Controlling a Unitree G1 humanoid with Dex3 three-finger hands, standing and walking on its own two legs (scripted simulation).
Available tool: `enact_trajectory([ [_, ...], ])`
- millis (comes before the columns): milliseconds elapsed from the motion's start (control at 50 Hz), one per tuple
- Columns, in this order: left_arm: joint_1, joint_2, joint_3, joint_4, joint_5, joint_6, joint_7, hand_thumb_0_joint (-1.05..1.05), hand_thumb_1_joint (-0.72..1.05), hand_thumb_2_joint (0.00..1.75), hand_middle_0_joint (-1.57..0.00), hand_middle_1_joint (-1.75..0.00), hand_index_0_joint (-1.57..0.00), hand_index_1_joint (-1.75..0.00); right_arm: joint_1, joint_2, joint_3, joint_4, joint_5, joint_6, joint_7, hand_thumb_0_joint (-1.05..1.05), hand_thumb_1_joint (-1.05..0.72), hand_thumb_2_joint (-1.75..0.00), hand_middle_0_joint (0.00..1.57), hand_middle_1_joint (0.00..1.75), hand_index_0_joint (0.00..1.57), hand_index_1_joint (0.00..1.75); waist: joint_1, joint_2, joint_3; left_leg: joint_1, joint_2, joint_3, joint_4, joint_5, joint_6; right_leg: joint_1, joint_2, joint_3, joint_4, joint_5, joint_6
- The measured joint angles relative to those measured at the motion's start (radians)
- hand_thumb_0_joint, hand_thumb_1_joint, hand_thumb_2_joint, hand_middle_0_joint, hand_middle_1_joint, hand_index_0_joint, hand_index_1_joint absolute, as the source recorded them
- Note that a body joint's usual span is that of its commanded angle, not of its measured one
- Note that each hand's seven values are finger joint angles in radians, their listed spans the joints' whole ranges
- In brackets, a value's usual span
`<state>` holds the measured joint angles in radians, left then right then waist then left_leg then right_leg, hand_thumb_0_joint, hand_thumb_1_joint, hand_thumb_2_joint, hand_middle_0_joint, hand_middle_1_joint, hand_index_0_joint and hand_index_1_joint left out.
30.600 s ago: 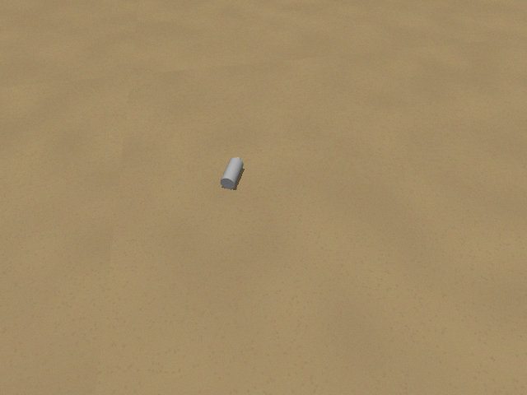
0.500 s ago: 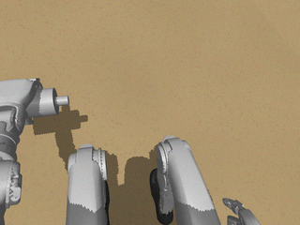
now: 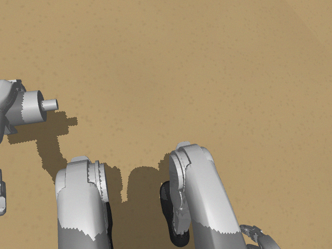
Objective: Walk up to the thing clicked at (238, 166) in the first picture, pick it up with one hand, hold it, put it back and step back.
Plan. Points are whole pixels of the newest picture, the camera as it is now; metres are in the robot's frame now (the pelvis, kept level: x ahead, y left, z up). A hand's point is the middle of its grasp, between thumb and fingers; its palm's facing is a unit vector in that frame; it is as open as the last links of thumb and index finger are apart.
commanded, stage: lower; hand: left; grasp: from above
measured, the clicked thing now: (12, 109) +0.45 +0.31 -0.18
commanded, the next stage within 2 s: rest in 0.44 s
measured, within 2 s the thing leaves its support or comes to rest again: rests again in 1.82 s
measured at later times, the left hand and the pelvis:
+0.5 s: hand (14, 116) +0.44 +0.32 -0.22, palm faces -0.48 -0.09 -0.87, open 10.4 cm; pelvis +0.00 +0.00 -0.03, yaw -2 degrees
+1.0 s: hand (24, 117) +0.45 +0.32 -0.27, palm faces -0.48 -0.11 -0.87, open 10.4 cm; pelvis +0.01 +0.00 -0.04, yaw -4 degrees
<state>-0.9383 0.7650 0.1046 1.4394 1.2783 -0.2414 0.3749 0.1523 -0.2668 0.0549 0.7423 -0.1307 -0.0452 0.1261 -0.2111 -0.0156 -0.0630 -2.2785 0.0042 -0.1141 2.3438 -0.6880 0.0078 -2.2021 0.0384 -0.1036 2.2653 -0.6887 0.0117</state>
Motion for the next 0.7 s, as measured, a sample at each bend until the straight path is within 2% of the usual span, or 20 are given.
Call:
enact_trajectory([
  [300,-0.022,0.049,-0.001,0.054,0.006,-0.021,0.009,-0.01,-0.09,0.57,-0.65,-0.63,-0.67,-0.60,-0.029,-0.011,0.036,-0.007,-0.013,-0.001,0.005,0.00,-0.91,-0.90,0.20,0.30,0.20,0.30,-0.013,-0.019,0.031,-0.033,0.002,-0.020,0.056,-0.009,0.000,-0.026,0.006,-0.018,0.040,-0.002,0.003],
  [480,-0.024,0.077,0.021,0.082,0.041,-0.043,0.057,-0.01,-0.08,0.56,-0.65,-0.63,-0.68,-0.60,-0.035,-0.010,0.055,-0.010,-0.033,-0.007,0.011,0.00,-0.91,-0.90,0.20,0.30,0.20,0.30,-0.030,-0.040,0.055,-0.062,-0.001,-0.033,0.105,-0.014,0.001,-0.047,0.006,-0.030,0.080,-0.006,0.006],
  [600,-0.034,0.095,0.030,0.115,0.050,-0.034,0.087,-0.01,-0.09,0.57,-0.65,-0.63,-0.68,-0.60,-0.036,-0.008,0.068,-0.013,-0.044,-0.018,0.018,0.00,-0.91,-0.90,0.20,0.30,0.20,0.30,-0.042,-0.047,0.068,-0.079,-0.002,-0.041,0.129,-0.015,0.000,-0.062,0.008,-0.037,0.099,-0.005,0.007],
  [700,-0.038,0.111,0.033,0.135,0.042,-0.027,0.094,-0.01,-0.09,0.57,-0.66,-0.62,-0.68,-0.59,-0.037,-0.008,0.082,-0.015,-0.051,-0.031,0.023,0.00,-0.91,-0.90,0.20,0.30,0.20,0.30,-0.051,-0.050,0.084,-0.086,0.001,-0.048,0.143,-0.019,0.001,-0.069,0.012,-0.042,0.107,-0.003,0.008],
])
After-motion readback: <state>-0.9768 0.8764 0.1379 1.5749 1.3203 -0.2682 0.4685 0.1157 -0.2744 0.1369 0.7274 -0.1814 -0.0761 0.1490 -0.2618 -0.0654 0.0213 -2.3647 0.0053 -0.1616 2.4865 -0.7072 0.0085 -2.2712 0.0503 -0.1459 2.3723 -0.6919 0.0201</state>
